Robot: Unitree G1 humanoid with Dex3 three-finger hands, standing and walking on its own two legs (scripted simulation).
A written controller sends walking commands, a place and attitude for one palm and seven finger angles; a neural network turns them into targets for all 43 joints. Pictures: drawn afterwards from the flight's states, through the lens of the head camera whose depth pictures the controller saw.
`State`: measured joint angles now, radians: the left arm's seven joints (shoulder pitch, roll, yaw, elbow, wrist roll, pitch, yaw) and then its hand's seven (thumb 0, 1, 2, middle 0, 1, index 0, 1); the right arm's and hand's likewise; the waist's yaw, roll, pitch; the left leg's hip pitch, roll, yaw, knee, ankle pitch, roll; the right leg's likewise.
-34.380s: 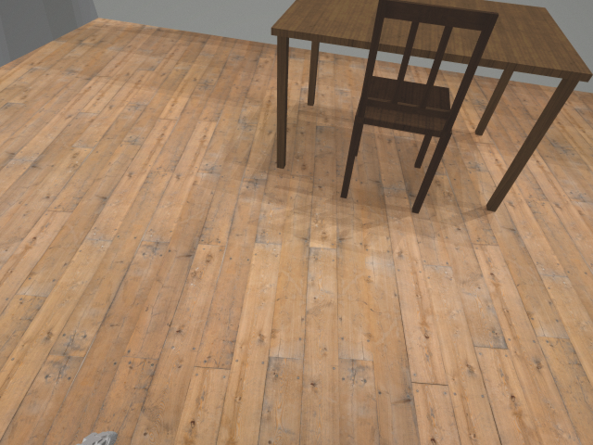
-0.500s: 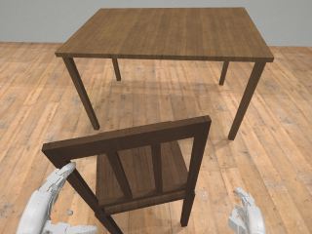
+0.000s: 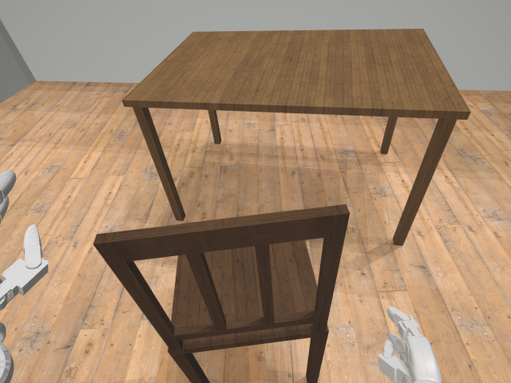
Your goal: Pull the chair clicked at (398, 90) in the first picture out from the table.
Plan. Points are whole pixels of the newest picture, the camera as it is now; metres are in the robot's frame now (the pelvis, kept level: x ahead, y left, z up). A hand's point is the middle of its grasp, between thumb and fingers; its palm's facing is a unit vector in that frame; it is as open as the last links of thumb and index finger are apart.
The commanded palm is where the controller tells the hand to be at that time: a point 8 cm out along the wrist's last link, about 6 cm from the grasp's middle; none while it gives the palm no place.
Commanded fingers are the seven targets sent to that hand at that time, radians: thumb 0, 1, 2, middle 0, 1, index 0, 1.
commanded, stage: draw the hand back to the body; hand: left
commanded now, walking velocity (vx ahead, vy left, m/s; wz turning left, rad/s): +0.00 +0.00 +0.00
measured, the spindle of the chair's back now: (209, 293) +0.29 +0.14 -0.07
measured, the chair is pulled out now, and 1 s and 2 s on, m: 0.58 0.58 0.58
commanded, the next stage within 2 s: step back with the hand held close in 0.28 s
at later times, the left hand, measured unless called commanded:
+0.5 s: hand (45, 258) +0.20 +0.29 +0.17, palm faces +0.49 -0.77 -0.42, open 7.5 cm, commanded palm +0.15 +0.32 +0.18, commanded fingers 0.00 0.90 0.90 -0.20 -0.30 -0.20 -0.30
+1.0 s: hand (23, 310) +0.14 +0.28 +0.16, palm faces +0.44 -0.77 -0.46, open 7.5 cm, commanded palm +0.09 +0.32 +0.18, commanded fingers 0.00 0.90 0.90 -0.20 -0.30 -0.20 -0.30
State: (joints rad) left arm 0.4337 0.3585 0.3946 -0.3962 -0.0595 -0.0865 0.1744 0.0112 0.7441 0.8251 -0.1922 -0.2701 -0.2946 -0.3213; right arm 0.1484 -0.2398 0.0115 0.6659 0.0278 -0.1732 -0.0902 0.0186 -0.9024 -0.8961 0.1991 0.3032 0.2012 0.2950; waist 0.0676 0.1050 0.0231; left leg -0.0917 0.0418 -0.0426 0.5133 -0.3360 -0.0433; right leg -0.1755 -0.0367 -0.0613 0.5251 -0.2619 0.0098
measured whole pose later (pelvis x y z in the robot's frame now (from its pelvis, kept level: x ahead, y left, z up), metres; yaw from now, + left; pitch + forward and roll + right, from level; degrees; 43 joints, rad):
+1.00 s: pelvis -0.06 +0.02 +0.00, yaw -2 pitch -1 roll +0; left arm 0.55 0.37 0.40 -0.50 -0.04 -0.14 0.17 0.02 0.88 0.90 -0.22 -0.30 -0.21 -0.30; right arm 0.16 -0.21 -0.02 0.60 0.02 -0.05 -0.09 0.02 -0.90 -0.90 0.20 0.30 0.20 0.29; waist 0.04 0.02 0.03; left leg -0.29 0.02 -0.01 0.58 -0.28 -0.02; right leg -0.35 -0.05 -0.02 0.52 -0.15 0.03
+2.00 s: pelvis -0.24 +0.02 -0.02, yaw +3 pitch -3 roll -4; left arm 0.46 0.43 0.43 -0.56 -0.06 -0.26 0.12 0.02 0.88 0.90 -0.21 -0.30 -0.21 -0.30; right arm 0.18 -0.19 -0.01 0.66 0.02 -0.16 -0.02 0.02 -0.90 -0.90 0.20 0.30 0.20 0.30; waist 0.01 0.06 0.08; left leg -0.67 0.06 -0.01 1.03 -0.36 -0.02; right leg -0.12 0.01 -0.07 0.64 -0.47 0.03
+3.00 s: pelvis -0.32 +0.06 +0.00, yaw -2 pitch +1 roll -2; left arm 0.54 0.47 0.48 -0.36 -0.03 -0.22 0.13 0.01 0.89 0.90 -0.21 -0.30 -0.21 -0.30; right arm 0.23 -0.18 0.01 0.65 0.02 -0.10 -0.02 0.01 -0.90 -0.90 0.20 0.30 0.20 0.30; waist 0.00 0.06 0.02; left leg -0.31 0.05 0.05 0.65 -0.32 0.01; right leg -0.28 0.01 -0.11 0.52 -0.23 -0.02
